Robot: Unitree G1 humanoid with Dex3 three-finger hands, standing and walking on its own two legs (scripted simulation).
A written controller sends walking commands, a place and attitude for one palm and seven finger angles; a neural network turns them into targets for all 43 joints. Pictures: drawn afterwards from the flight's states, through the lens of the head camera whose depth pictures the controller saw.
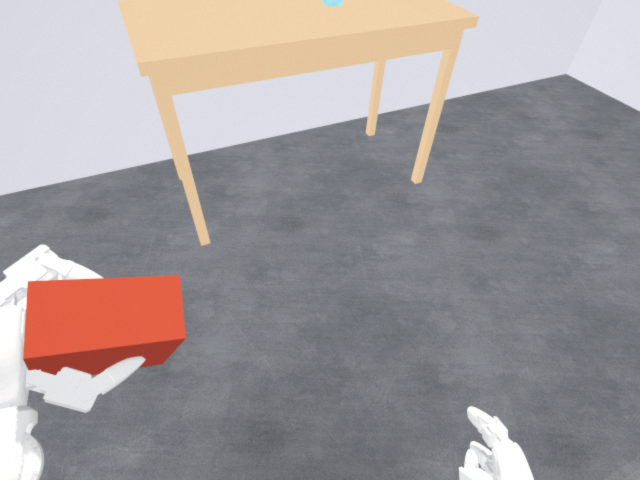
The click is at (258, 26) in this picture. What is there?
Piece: table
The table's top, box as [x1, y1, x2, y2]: [118, 0, 478, 76]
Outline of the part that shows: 118,1 141,76 474,27 476,25 478,18 477,15 445,0 343,0 343,3 339,6 327,6 322,4 321,0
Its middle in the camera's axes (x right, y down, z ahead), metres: -0.08 -0.83 +1.43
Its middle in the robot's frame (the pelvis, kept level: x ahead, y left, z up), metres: +1.62 +0.18 +0.00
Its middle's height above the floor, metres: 0.77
